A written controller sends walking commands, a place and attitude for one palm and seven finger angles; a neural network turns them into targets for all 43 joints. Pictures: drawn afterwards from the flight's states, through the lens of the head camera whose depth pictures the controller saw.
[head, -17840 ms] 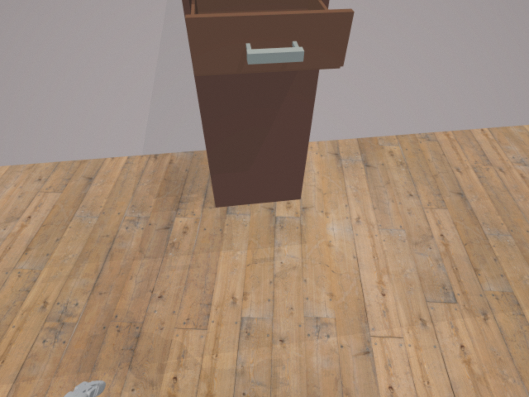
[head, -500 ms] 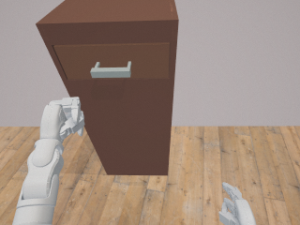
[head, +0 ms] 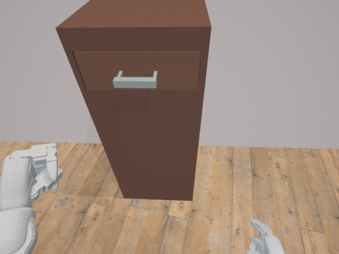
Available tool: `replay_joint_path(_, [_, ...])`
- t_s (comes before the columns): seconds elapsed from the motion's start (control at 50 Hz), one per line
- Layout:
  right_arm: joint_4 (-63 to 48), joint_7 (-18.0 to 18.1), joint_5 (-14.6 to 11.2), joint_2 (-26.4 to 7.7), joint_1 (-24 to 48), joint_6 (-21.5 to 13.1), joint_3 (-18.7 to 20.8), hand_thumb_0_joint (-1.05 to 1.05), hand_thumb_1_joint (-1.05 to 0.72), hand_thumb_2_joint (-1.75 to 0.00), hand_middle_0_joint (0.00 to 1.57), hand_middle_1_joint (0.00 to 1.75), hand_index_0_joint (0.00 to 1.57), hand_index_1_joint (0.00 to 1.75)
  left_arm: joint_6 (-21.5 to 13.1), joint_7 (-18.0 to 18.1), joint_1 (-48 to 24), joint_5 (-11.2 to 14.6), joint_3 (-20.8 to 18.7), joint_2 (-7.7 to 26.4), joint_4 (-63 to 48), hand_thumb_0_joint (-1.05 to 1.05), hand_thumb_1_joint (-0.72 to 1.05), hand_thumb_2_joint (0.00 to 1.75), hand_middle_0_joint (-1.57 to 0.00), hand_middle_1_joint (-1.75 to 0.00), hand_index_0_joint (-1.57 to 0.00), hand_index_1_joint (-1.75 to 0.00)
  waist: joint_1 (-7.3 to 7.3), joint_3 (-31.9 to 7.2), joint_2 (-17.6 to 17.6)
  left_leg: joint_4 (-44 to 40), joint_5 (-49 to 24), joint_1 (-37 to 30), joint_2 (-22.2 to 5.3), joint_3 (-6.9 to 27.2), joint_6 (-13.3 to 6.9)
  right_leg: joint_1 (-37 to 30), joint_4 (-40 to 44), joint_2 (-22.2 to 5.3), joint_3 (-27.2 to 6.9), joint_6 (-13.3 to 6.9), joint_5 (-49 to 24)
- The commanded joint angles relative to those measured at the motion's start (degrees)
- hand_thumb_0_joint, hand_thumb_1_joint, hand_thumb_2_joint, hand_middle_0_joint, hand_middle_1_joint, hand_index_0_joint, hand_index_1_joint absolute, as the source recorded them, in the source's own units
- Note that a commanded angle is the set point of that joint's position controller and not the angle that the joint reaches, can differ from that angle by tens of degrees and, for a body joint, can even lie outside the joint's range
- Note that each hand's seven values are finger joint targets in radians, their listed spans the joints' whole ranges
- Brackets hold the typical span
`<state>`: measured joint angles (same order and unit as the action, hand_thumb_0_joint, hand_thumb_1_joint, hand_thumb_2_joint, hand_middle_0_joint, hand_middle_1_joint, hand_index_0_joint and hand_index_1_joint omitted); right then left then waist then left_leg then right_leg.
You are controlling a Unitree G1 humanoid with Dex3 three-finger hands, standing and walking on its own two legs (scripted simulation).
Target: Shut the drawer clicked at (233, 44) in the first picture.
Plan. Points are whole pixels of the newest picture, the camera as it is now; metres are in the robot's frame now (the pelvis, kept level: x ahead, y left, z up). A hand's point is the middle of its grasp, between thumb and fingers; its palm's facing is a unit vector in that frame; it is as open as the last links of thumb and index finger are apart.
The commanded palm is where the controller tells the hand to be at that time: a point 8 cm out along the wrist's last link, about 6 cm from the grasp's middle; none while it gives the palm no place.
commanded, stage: draw the hand back to the body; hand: left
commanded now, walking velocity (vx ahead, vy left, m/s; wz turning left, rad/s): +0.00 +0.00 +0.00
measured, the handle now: (136, 78) +0.57 +0.18 +0.14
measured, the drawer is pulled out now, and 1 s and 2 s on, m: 0.00 0.00 0.00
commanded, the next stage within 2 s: step back with the hand held close in 0.28 s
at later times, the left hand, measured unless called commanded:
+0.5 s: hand (47, 182) +0.18 +0.23 +0.17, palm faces +0.44 -0.79 -0.42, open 3.3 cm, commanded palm +0.12 +0.27 +0.17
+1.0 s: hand (37, 213) +0.13 +0.23 +0.16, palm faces +0.39 -0.77 -0.50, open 3.2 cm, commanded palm +0.07 +0.27 +0.17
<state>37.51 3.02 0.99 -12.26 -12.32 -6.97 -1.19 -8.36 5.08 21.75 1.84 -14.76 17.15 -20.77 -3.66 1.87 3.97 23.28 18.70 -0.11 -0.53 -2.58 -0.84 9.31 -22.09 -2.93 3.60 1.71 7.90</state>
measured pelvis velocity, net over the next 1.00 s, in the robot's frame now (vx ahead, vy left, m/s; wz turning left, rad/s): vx -0.06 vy -0.01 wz -0.01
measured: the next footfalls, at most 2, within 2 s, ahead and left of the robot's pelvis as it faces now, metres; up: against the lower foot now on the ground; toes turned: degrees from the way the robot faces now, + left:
right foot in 2.00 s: -0.29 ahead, -0.15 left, +0.00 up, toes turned -1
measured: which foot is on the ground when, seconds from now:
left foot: down 0.00-1.00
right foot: down 0.00-1.00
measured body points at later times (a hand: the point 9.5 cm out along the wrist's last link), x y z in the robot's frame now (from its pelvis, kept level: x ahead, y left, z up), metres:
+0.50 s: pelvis -0.01 -0.01 +0.00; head -0.02 -0.03 +0.45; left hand +0.15 +0.27 +0.20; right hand +0.18 -0.23 -0.08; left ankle -0.06 +0.10 -0.74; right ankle +0.05 -0.14 -0.74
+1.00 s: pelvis -0.06 -0.01 -0.02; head -0.04 -0.01 +0.43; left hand +0.11 +0.27 +0.18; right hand +0.11 -0.25 -0.10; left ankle -0.06 +0.10 -0.74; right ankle +0.05 -0.14 -0.74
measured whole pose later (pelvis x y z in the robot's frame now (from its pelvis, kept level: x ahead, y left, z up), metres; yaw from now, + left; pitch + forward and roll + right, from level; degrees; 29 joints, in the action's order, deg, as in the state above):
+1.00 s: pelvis -0.06 -0.01 -0.02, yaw +0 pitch +0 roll +1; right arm 31.4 5.2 0.3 -12.2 -12.7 -3.9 0.7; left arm -14.6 8.1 33.1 -0.5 -22.4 20.6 -31.4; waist -0.4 1.8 -0.4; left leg 35.3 18.6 17.3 0.9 -3.7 -1.6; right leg 26.1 -31.9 -4.4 1.3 1.5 6.3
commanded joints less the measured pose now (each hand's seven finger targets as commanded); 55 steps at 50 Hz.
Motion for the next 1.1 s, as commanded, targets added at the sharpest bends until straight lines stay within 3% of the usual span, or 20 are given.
replay_joint_path(0.0, [-10.1, 0.7, 0.1, -6.3, 7.1, -4.5, 2.4, 0.00, -0.90, -0.90, 0.20, 0.30, 0.20, 0.30, -4.0, 1.7, -1.7, 0.0, -7.4, 10.0, -16.5, 0.00, 0.90, 0.90, -1.40, -1.60, -1.40, -1.60, -0.70, -5.3, 0.6, -5.1, -18.0, 11.1, -0.5, 2.7, 1.6, -10.7, 0.1, 2.5, -0.9, -3.0, -5.6])
replay_joint_path(0.08, [-10.3, 1.1, 0.0, -6.2, 6.7, -5.4, 2.6, 0.00, -0.90, -0.90, 0.20, 0.30, 0.20, 0.30, -3.9, 2.0, 3.0, -0.1, -9.3, 10.8, -18.0, 0.00, 0.90, 0.90, -1.40, -1.60, -1.40, -1.60, -0.95, -3.5, -0.7, -4.8, -17.1, 11.6, -0.8, 2.6, 1.6, -9.6, 0.1, 2.6, -0.8, -2.9, -4.7])
replay_joint_path(0.16, [-9.4, 1.6, 0.0, -6.4, 6.3, -6.3, 2.5, 0.00, -0.90, -0.90, 0.20, 0.30, 0.20, 0.30, -3.7, 2.3, -0.7, -0.5, -6.9, 9.3, -17.5, 0.00, 0.90, 0.90, -1.40, -1.60, -1.40, -1.60, 0.07, -0.8, 0.1, -4.6, -13.4, 11.4, -0.6, 2.3, 0.8, -6.8, 1.1, 2.2, -1.0, -2.9, -1.5])
replay_joint_path(0.18, [-9.1, 1.6, 0.0, -6.3, 6.0, -6.4, 2.4, 0.00, -0.90, -0.90, 0.20, 0.30, 0.20, 0.30, -3.6, 2.4, -0.6, -0.6, -6.7, 9.0, -16.6, 0.00, 0.90, 0.90, -1.40, -1.60, -1.40, -1.60, 0.15, -0.5, -1.1, -4.7, -12.8, 11.4, -0.6, 2.5, 0.7, -6.5, 1.2, 2.2, -0.9, -2.9, -0.7])
replay_joint_path(0.24, [-9.1, 1.9, 0.1, -6.4, 6.3, -6.8, 2.4, 0.00, -0.90, -0.90, 0.20, 0.30, 0.20, 0.30, -3.6, 2.6, -1.0, -0.6, -7.2, 9.7, -16.6, 0.00, 0.90, 0.90, -1.40, -1.60, -1.40, -1.60, -0.22, -1.6, -1.3, -4.5, -11.8, 10.8, -0.4, 2.4, 0.4, -7.1, 1.5, 2.1, -1.2, -2.9, 0.0])
replay_joint_path(0.34, [-9.2, 1.7, 0.2, -6.1, 6.8, -7.3, 2.3, 0.00, -0.90, -0.90, 0.20, 0.30, 0.20, 0.30, -3.8, 2.7, 0.5, -0.7, -8.0, 10.1, -17.7, 0.00, 0.90, 0.90, -1.40, -1.60, -1.40, -1.60, -0.86, -3.2, 1.4, -4.5, -13.6, 10.8, -0.3, 2.4, 0.9, -8.9, 0.8, 2.1, -1.5, -3.1, -1.9])
replay_joint_path(0.38, [-9.4, 1.6, 0.3, -5.9, 6.7, -7.4, 2.2, 0.00, -0.90, -0.90, 0.20, 0.30, 0.20, 0.30, -3.9, 2.6, 0.8, -0.5, -8.0, 9.8, -17.7, 0.00, 0.90, 0.90, -1.40, -1.60, -1.40, -1.60, -0.87, -2.9, -0.4, -4.6, -14.1, 11.2, -0.3, 2.4, 0.9, -9.3, 0.7, 2.0, -1.2, -3.0, -2.7])
replay_joint_path(0.4, [-11.5, 1.5, 0.2, -7.1, 5.6, -5.4, 2.1, 0.00, -0.90, -0.90, 0.20, 0.30, 0.20, 0.30, -6.9, 2.9, -4.6, -0.1, -16.5, 16.8, -21.7, 0.00, 0.90, 0.90, -1.40, -1.60, -1.40, -1.60, 2.33, 2.0, -1.5, -3.5, -8.0, 16.1, -0.9, 2.1, -0.7, -3.3, 3.7, -0.5, -8.0, -3.0, -4.1])
replay_joint_path(0.42, [-10.5, 1.7, 0.3, -5.7, 5.6, -3.9, 2.2, 0.00, -0.90, -0.90, 0.20, 0.30, 0.20, 0.30, -6.9, 2.4, 2.2, -0.2, -13.4, 12.2, -15.4, 0.00, 0.90, 0.90, -1.40, -1.60, -1.40, -1.60, 2.35, 0.9, -5.4, -2.5, -7.0, 15.6, -0.5, 3.1, -0.8, -2.7, 4.6, -1.7, -7.6, -3.2, -3.0])
replay_joint_path(0.48, [-11.8, 1.5, 0.5, -6.6, 6.2, -1.7, 2.9, 0.00, -0.90, -0.90, 0.20, 0.30, 0.20, 0.30, -7.6, 1.7, 7.1, -0.5, -11.5, 10.1, -16.6, 0.00, 0.90, 0.90, -1.40, -1.60, -1.40, -1.60, 2.72, -4.4, -3.5, -1.0, -11.6, 14.6, -0.4, 2.7, -0.6, -3.5, 2.5, -2.4, -7.0, -3.3, -8.3])
replay_joint_path(0.56, [-12.8, 1.6, 0.3, -6.8, 6.1, -0.1, 3.8, 0.00, -0.90, -0.90, 0.20, 0.30, 0.20, 0.30, -8.0, 2.2, 11.8, -0.5, -13.1, 11.5, -18.1, 0.00, 0.90, 0.90, -1.40, -1.60, -1.40, -1.60, 2.63, -10.4, -2.3, -0.7, -17.9, 14.8, -1.7, 3.5, -0.3, -5.3, -3.0, -2.3, -5.2, -2.8, -14.9])
replay_joint_path(0.66, [-14.5, 2.1, -0.2, -6.7, 6.6, 1.1, 4.7, 0.00, -0.90, -0.90, 0.20, 0.30, 0.20, 0.30, -8.2, 2.9, 13.5, -0.6, -15.0, 13.2, -20.4, 0.00, 0.90, 0.90, -1.40, -1.60, -1.40, -1.60, 2.41, -11.6, -2.4, 0.0, -21.3, 18.1, -3.0, 4.5, -0.2, -4.9, -8.7, -1.8, -4.8, -2.2, -18.7])
replay_joint_path(0.72, [-14.9, 2.3, -0.4, -6.8, 6.2, 1.2, 4.8, 0.00, -0.90, -0.90, 0.20, 0.30, 0.20, 0.30, -8.1, 3.2, 12.9, -0.7, -14.7, 13.1, -21.0, 0.00, 0.90, 0.90, -1.40, -1.60, -1.40, -1.60, 2.75, -9.9, -3.4, 0.5, -15.3, 21.7, -3.0, 4.4, -0.8, -3.5, -9.1, -2.4, -6.3, -2.1, -16.0])
replay_joint_path(0.9, [-15.4, 2.7, -0.5, -7.1, 4.8, 0.1, 4.6, 0.00, -0.90, -0.90, 0.20, 0.30, 0.20, 0.30, -9.4, 4.4, 10.4, -1.9, -14.4, 12.7, -21.2, 0.00, 0.90, 0.90, -1.40, -1.60, -1.40, -1.60, 3.32, -5.1, -4.6, -1.1, 10.5, 33.3, -3.0, 6.3, -3.7, -0.8, -6.4, -2.6, -9.9, -1.9, 5.7])
replay_joint_path(1.02, [-15.9, 2.8, -0.5, -7.4, 4.1, -1.2, 4.7, 0.00, -0.90, -0.90, 0.20, 0.30, 0.20, 0.30, -10.6, 4.8, 9.6, -2.7, -14.9, 12.6, -22.7, 0.00, 0.90, 0.90, -1.40, -1.60, -1.40, -1.60, 3.47, -4.7, -0.4, -3.6, 15.7, 41.7, -5.1, 8.2, -5.2, -5.6, -14.0, -0.3, -8.9, -1.1, 1.8])
replay_joint_path(1.08, [-15.6, 2.7, -0.3, -7.0, 3.4, -1.6, 4.8, 0.00, -0.90, -0.90, 0.20, 0.30, 0.20, 0.30, -11.2, 4.7, 9.5, -2.6, -15.8, 13.3, -22.6, 0.00, 0.90, 0.90, -1.40, -1.60, -1.40, -1.60, 3.46, -5.0, -3.6, -0.2, 13.6, 40.8, -3.4, 7.1, -4.4, -4.7, -12.0, -1.4, -11.2, -1.8, -0.3])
